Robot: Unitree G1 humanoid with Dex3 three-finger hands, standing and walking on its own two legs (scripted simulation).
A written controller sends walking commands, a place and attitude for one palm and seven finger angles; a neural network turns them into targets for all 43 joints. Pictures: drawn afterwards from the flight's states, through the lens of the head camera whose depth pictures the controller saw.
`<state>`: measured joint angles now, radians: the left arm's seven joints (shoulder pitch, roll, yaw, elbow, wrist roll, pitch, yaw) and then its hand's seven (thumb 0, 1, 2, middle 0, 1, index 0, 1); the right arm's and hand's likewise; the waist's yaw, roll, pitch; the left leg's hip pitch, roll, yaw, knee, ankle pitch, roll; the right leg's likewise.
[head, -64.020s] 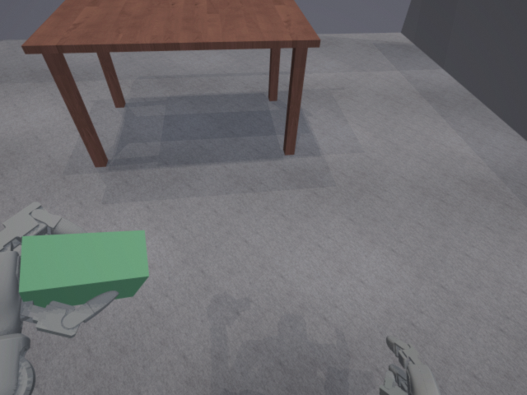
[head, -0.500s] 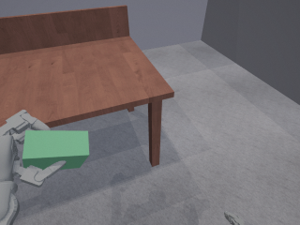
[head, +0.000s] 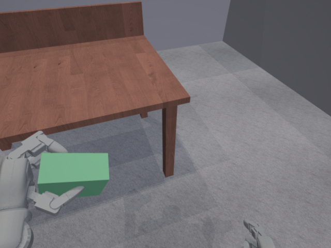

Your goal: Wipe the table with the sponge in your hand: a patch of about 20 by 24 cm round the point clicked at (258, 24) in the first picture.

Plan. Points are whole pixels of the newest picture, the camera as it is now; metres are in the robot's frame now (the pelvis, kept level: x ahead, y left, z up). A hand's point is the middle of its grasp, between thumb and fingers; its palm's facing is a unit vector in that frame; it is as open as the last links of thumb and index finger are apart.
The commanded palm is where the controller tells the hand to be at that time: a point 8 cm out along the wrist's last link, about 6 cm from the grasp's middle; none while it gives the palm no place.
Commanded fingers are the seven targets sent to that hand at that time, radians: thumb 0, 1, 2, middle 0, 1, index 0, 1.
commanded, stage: stop stepping back and stand still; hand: left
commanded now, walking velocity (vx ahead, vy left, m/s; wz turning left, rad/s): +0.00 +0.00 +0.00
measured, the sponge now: (83, 176) +0.23 +0.18 +0.13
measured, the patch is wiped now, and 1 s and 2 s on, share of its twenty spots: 1.00 1.00 1.00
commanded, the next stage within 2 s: stand and wait in 0.16 s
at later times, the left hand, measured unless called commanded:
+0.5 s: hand (51, 153) +0.25 +0.24 +0.17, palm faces +0.35 -0.88 -0.32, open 9.7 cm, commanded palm +0.20 +0.29 +0.19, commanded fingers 0.00 0.10 1.30 -1.20 -1.60 -1.20 -1.60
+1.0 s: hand (39, 154) +0.24 +0.27 +0.17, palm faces +0.37 -0.87 -0.32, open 9.7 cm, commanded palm +0.20 +0.31 +0.19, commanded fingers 0.00 0.10 1.30 -1.20 -1.60 -1.20 -1.60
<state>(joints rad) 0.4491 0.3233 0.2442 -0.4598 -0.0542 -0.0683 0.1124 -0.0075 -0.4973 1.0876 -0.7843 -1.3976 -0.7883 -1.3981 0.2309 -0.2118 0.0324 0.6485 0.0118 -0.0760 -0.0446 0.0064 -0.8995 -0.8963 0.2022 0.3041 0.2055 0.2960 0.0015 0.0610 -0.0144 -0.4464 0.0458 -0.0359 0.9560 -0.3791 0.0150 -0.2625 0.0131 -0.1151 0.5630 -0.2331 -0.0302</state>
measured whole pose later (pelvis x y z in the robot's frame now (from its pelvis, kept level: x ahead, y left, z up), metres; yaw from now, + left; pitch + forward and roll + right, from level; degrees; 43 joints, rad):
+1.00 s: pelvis +0.03 +0.03 +0.02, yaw -1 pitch -1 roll -2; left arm 0.48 0.35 0.29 -0.47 -0.06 -0.08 0.16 -0.01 -0.50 1.09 -0.79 -1.40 -0.79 -1.40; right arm 0.19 -0.21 0.03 0.60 0.00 -0.04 -0.07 0.01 -0.90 -0.90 0.20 0.30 0.20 0.30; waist 0.00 0.01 -0.02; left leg -0.23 0.02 0.03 0.49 -0.24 0.02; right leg -0.17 -0.01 -0.04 0.39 -0.20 0.02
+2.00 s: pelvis +0.03 +0.02 +0.02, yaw -1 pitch -1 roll -2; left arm 0.48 0.34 0.27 -0.44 -0.06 -0.07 0.16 -0.01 -0.50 1.09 -0.79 -1.40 -0.79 -1.40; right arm 0.18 -0.22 0.02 0.60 0.01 -0.04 -0.07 0.01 -0.90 -0.90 0.20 0.30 0.20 0.30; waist 0.01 0.03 -0.02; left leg -0.23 0.03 0.02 0.48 -0.23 0.01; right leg -0.17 -0.01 -0.05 0.39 -0.20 0.02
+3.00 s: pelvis +0.03 +0.03 +0.02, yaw -1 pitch -1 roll -2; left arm 0.47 0.34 0.27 -0.44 -0.06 -0.07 0.16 -0.01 -0.50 1.08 -0.79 -1.40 -0.79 -1.40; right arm 0.18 -0.21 0.02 0.60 0.01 -0.03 -0.07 0.01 -0.90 -0.90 0.20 0.30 0.20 0.30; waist 0.01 0.03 -0.02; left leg -0.23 0.02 0.02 0.47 -0.22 0.01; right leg -0.17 -0.01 -0.05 0.38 -0.19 0.02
